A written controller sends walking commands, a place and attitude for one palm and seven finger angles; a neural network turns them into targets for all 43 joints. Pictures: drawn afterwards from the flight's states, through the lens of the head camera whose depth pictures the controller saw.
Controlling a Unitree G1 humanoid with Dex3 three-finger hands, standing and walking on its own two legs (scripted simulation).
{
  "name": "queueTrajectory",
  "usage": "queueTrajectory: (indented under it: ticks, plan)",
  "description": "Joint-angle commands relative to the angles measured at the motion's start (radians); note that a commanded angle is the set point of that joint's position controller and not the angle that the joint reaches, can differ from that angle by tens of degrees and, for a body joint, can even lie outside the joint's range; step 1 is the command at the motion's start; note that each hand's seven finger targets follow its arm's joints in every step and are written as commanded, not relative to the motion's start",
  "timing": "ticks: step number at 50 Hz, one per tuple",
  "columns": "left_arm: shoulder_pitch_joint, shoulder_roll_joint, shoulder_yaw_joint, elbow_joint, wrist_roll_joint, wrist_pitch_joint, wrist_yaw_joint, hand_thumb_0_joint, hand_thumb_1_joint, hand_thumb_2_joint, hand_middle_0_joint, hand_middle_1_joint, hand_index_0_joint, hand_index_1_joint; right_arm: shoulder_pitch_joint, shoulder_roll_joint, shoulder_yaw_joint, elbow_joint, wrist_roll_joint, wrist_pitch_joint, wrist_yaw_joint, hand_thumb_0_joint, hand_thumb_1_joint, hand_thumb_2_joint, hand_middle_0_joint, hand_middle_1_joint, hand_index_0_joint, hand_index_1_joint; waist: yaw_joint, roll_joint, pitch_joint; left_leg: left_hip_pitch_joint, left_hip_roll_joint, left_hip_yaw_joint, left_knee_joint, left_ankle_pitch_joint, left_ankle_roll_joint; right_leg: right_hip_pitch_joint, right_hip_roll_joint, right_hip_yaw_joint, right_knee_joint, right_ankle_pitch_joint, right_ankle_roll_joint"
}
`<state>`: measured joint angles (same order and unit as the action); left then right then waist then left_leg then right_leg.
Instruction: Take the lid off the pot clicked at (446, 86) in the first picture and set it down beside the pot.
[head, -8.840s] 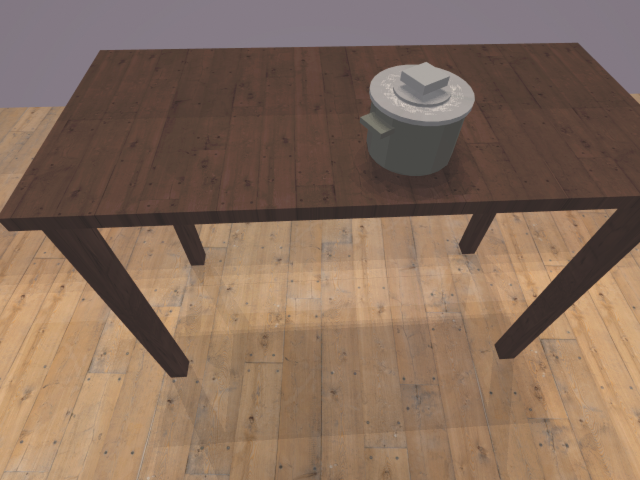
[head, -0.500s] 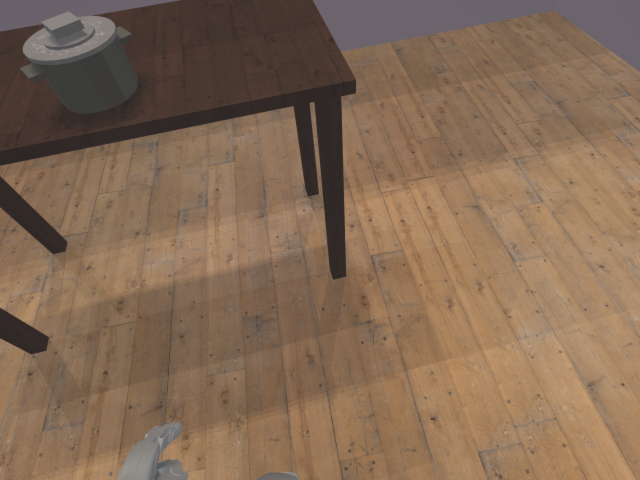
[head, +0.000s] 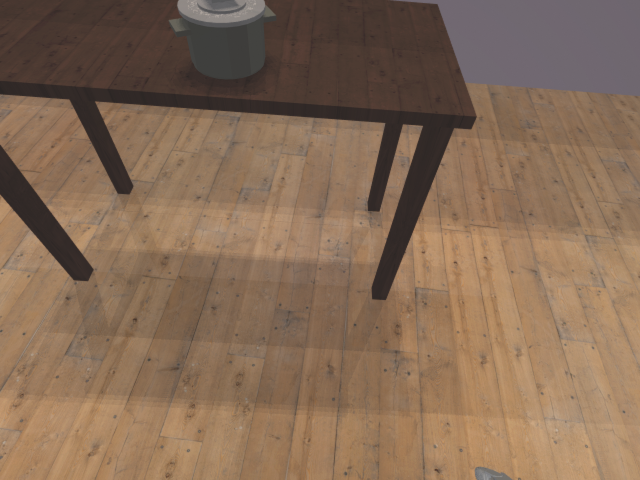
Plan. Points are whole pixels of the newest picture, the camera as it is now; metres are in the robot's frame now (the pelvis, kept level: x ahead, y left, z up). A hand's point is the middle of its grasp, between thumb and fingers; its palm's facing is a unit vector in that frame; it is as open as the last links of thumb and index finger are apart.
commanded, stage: take the last steps up to it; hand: left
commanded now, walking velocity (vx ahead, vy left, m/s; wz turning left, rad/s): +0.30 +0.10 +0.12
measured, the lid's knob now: out of the picture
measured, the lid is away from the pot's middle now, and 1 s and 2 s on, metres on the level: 0.00 0.00 0.00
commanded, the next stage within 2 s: come to a stop and stand still in 0.90 s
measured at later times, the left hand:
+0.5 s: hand (226, 365) +0.29 +0.18 -0.16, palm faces -0.02 -0.98 -0.22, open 7.4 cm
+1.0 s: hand (202, 365) +0.29 +0.22 -0.17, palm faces +0.16 -0.97 -0.19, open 7.3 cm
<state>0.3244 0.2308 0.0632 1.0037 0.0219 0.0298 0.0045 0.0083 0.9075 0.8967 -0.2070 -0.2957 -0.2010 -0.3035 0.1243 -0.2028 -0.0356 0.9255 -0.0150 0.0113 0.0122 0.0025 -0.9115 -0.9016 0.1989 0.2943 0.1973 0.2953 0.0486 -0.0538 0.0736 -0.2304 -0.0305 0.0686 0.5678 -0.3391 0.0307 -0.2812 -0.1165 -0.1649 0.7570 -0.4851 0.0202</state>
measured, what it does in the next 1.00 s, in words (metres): walks ahead: right foot, then left foot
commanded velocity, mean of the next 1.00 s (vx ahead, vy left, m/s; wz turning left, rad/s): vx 0.25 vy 0.07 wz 0.03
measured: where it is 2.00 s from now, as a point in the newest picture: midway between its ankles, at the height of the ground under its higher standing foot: (311, 415)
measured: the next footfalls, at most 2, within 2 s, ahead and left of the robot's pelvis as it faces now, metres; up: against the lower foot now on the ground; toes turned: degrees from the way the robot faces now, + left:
right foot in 0.48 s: +0.29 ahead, -0.09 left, +0.00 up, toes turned -5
left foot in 0.96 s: +0.44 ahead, +0.16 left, +0.00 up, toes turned +10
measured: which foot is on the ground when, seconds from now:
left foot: down 0.00-0.48, up 0.50-0.94, down 0.96-1.00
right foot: up 0.00-0.46, down 0.48-0.96, up 0.98-1.00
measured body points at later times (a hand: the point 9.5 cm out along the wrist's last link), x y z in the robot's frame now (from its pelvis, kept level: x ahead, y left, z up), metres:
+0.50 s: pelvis +0.17 +0.00 -0.01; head +0.21 -0.02 +0.44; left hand +0.29 +0.23 -0.14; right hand +0.05 -0.22 -0.16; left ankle -0.02 +0.09 -0.71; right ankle +0.26 -0.09 -0.73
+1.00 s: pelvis +0.36 +0.05 +0.00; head +0.40 +0.06 +0.45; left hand +0.28 +0.27 -0.16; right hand +0.49 -0.17 -0.14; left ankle +0.40 +0.15 -0.73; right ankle +0.26 -0.08 -0.69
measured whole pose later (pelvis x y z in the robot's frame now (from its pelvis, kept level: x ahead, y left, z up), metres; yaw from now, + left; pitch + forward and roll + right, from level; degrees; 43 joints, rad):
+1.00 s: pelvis +0.36 +0.05 +0.00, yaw +3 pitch +0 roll +0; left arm 0.39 0.16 0.05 1.11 0.02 -0.03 0.01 0.01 0.92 0.90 -0.20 -0.30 -0.20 -0.30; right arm 0.14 -0.17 -0.03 0.97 -0.02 -0.06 0.01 0.00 -0.92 -0.90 0.20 0.29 0.20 0.30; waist 0.06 -0.02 0.06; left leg -0.35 0.03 0.14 0.59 -0.23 0.04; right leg -0.20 -0.09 -0.09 0.82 -0.52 0.01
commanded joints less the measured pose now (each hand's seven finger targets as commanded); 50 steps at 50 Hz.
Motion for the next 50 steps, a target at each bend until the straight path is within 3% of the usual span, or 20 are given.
queueTrajectory:
  ticks: [1,3,6,13,18,20,22,23,24,25,27,28,31,36,43,46,47,48,49,50]
  plan:
    - [-0.181,0.082,0.017,-0.136,0.007,-0.032,-0.005,0.000,0.900,0.900,-0.200,-0.300,-0.200,-0.300,0.209,-0.177,-0.033,0.005,-0.010,-0.011,-0.032,0.000,-0.900,-0.900,0.200,0.300,0.200,0.300,-0.119,0.298,0.005,0.219,0.338,-0.446,-0.357,-0.010,0.205,-0.452,-0.010,0.118,0.383,-0.044,0.008]
    - [-0.134,0.089,0.014,-0.093,0.008,-0.034,-0.018,0.000,0.900,0.900,-0.200,-0.300,-0.200,-0.300,0.157,-0.136,-0.012,-0.005,-0.005,-0.031,-0.036,0.000,-0.900,-0.900,0.200,0.300,0.200,0.300,-0.069,0.211,0.034,0.153,0.277,-0.345,-0.369,0.119,0.163,-0.407,-0.021,0.129,0.422,0.097,0.014]
    - [-0.082,0.064,0.005,-0.061,0.006,-0.033,-0.019,0.000,0.900,0.900,-0.200,-0.300,-0.200,-0.300,0.204,-0.132,-0.008,0.012,0.002,-0.055,-0.036,0.000,-0.900,-0.900,0.200,0.300,0.200,0.300,-0.047,0.135,0.013,0.186,0.228,-0.249,-0.369,0.333,0.153,-0.387,-0.009,0.114,0.409,0.189,0.032]
    - [-0.222,0.051,-0.007,-0.107,0.001,-0.034,-0.020,0.000,0.900,0.900,-0.200,-0.300,-0.200,-0.300,0.334,-0.104,-0.004,0.080,0.003,-0.072,-0.043,0.000,-0.900,-0.900,0.200,0.300,0.200,0.300,-0.078,0.143,0.049,0.283,0.246,-0.229,-0.379,0.458,0.182,-0.475,-0.017,0.096,0.244,0.247,0.045]
    - [-0.323,0.018,-0.018,-0.146,-0.006,-0.052,-0.026,0.000,0.900,0.900,-0.200,-0.300,-0.200,-0.300,0.400,-0.105,-0.001,0.131,-0.008,-0.074,-0.046,0.000,-0.900,-0.900,0.200,0.300,0.200,0.300,-0.110,0.154,0.051,0.300,0.259,-0.189,-0.314,0.605,0.165,-0.345,0.029,0.049,-0.018,0.225,0.007]
    - [-0.261,0.019,-0.013,-0.128,-0.006,-0.058,-0.023,0.000,0.900,0.900,-0.200,-0.300,-0.200,-0.300,0.396,-0.111,0.000,0.148,-0.007,-0.075,-0.048,0.000,-0.900,-0.900,0.200,0.300,0.200,0.300,-0.075,0.155,0.028,0.259,0.251,-0.155,-0.234,0.773,0.148,-0.184,0.074,0.021,-0.095,0.219,-0.018]
    - [-0.012,0.053,0.004,-0.051,-0.003,-0.075,-0.018,0.000,0.900,0.900,-0.200,-0.300,-0.200,-0.300,0.370,-0.125,-0.005,0.153,0.005,-0.077,-0.049,0.000,-0.900,-0.900,0.200,0.300,0.200,0.300,0.037,0.105,-0.095,0.184,0.192,-0.108,0.032,0.859,0.095,0.150,0.114,0.015,-0.215,0.329,-0.041]
    - [0.140,0.134,0.025,-0.008,0.005,-0.092,-0.007,0.000,0.900,0.900,-0.200,-0.300,-0.200,-0.300,0.367,-0.099,-0.004,0.140,0.016,-0.082,-0.039,0.000,-0.900,-0.900,0.200,0.300,0.200,0.300,0.095,-0.016,-0.194,-0.034,0.140,-0.085,0.275,0.645,0.052,0.438,-0.032,0.193,-0.239,0.345,-0.104]
    - [0.244,0.224,0.052,0.017,0.005,-0.097,0.003,0.000,0.900,0.900,-0.200,-0.300,-0.200,-0.300,0.416,-0.053,-0.003,0.117,0.021,-0.086,-0.038,0.000,-0.900,-0.900,0.200,0.300,0.200,0.300,0.094,-0.208,-0.300,-0.284,-0.034,-0.036,0.607,-0.133,-0.006,0.614,-0.361,0.681,-0.368,0.473,-0.241]
    - [0.214,0.235,0.057,0.018,-0.018,-0.086,0.006,0.000,0.900,0.900,-0.200,-0.300,-0.200,-0.300,0.358,-0.084,-0.014,0.103,0.015,-0.075,-0.039,0.000,-0.900,-0.900,0.200,0.300,0.200,0.300,0.080,-0.086,-0.239,-0.324,0.024,-0.134,0.771,-0.225,0.010,0.476,-0.411,0.733,-0.477,0.344,-0.278]
    - [0.017,0.138,0.034,-0.026,-0.017,-0.085,0.012,0.000,0.900,0.900,-0.200,-0.300,-0.200,-0.300,0.272,-0.047,-0.016,0.099,0.003,-0.062,-0.027,0.000,-0.900,-0.900,0.200,0.300,0.200,0.300,0.015,0.011,-0.020,-0.348,0.110,-0.140,0.774,-0.060,0.012,0.131,-0.318,0.594,-0.562,0.028,-0.218]
    - [-0.042,0.094,0.023,-0.034,-0.014,-0.087,0.016,0.000,0.900,0.900,-0.200,-0.300,-0.200,-0.300,0.282,-0.023,-0.015,0.103,-0.005,-0.049,-0.021,0.000,-0.900,-0.900,0.200,0.300,0.200,0.300,-0.025,0.018,0.013,-0.314,0.138,-0.139,0.735,-0.019,0.005,0.030,-0.283,0.485,-0.570,0.033,-0.199]
    - [-0.056,0.039,0.008,-0.026,-0.004,-0.102,0.012,0.000,0.900,0.900,-0.200,-0.300,-0.200,-0.300,0.330,0.023,-0.009,0.120,-0.014,-0.021,-0.013,0.000,-0.900,-0.900,0.200,0.300,0.200,0.300,-0.076,-0.043,0.002,-0.246,0.142,-0.085,0.592,0.053,-0.032,-0.060,-0.185,0.249,-0.586,0.235,-0.144]
    - [0.008,0.057,0.017,0.005,-0.003,-0.112,0.003,0.000,0.900,0.900,-0.200,-0.300,-0.200,-0.300,0.230,0.036,-0.012,0.076,-0.013,-0.025,0.004,0.000,-0.900,-0.900,0.200,0.300,0.200,0.300,-0.053,-0.039,-0.021,-0.267,0.138,-0.017,0.325,0.154,-0.056,0.030,-0.137,0.174,-0.577,0.369,-0.156]
    - [0.092,0.095,0.024,0.048,0.005,-0.103,0.010,0.000,0.900,0.900,-0.200,-0.300,-0.200,-0.300,0.060,0.015,-0.009,0.009,-0.004,-0.059,0.015,0.000,-0.900,-0.900,0.200,0.300,0.200,0.300,0.005,-0.098,-0.035,-0.211,0.100,0.037,0.059,0.110,-0.057,0.198,-0.187,0.180,-0.446,0.648,-0.144]
    - [0.068,0.081,0.019,0.048,-0.005,-0.092,0.014,0.000,0.900,0.900,-0.200,-0.300,-0.200,-0.300,0.225,-0.041,-0.019,0.064,-0.010,-0.071,-0.004,0.000,-0.900,-0.900,0.200,0.300,0.200,0.300,-0.086,-0.032,-0.100,0.121,0.052,0.074,-0.136,0.214,-0.026,0.108,-0.109,0.093,-0.180,0.731,-0.084]
    - [0.088,0.039,0.010,0.035,-0.013,-0.091,0.012,0.000,0.900,0.900,-0.200,-0.300,-0.200,-0.300,0.340,-0.136,-0.040,0.089,-0.020,-0.079,-0.017,0.000,-0.900,-0.900,0.200,0.300,0.200,0.300,-0.128,0.149,-0.206,0.348,0.230,-0.112,-0.124,0.420,0.043,-0.050,-0.016,0.024,0.054,0.490,-0.036]
    - [0.104,-0.006,-0.007,0.015,-0.019,-0.090,0.010,0.000,0.900,0.900,-0.200,-0.300,-0.200,-0.300,0.422,-0.227,-0.058,0.103,-0.013,-0.070,-0.026,0.000,-0.900,-0.900,0.200,0.300,0.200,0.300,-0.137,0.365,-0.260,0.472,0.450,-0.375,-0.164,0.687,0.160,-0.255,0.089,0.008,0.339,-0.125,-0.003]
    - [0.044,0.012,-0.003,0.000,-0.013,-0.087,0.022,0.000,0.900,0.900,-0.200,-0.300,-0.200,-0.300,0.410,-0.205,-0.048,0.104,-0.010,-0.053,-0.031,0.000,-0.900,-0.900,0.200,0.300,0.200,0.300,-0.142,0.279,-0.223,0.430,0.476,-0.357,-0.186,0.713,0.218,-0.313,0.058,0.096,0.467,-0.161,-0.021]
    - [-0.001,0.013,-0.001,0.004,-0.009,-0.083,0.025,0.000,0.900,0.900,-0.200,-0.300,-0.200,-0.300,0.345,-0.148,-0.033,0.097,-0.009,-0.057,-0.036,0.000,-0.900,-0.900,0.200,0.300,0.200,0.300,-0.126,0.234,-0.154,0.321,0.434,-0.289,-0.208,0.709,0.200,-0.329,0.022,0.120,0.506,-0.087,-0.019]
